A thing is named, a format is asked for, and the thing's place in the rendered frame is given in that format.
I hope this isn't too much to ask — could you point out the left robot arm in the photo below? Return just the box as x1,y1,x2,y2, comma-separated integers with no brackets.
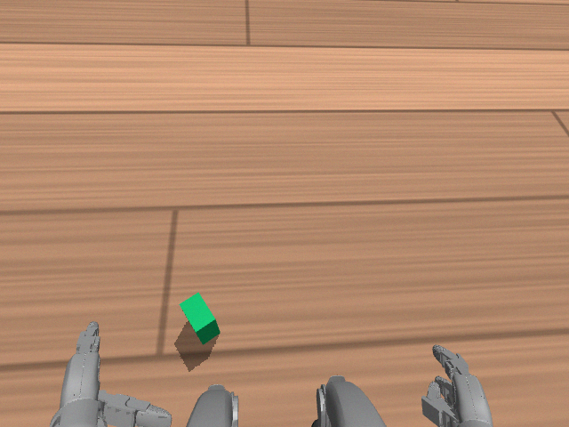
50,399,108,427

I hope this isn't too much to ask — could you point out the carton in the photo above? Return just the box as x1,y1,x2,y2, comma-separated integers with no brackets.
180,293,220,345

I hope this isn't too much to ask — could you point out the left robot hand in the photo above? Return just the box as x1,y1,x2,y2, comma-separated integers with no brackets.
60,321,172,427

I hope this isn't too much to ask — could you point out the right robot hand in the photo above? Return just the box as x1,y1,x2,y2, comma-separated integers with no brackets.
421,345,493,427

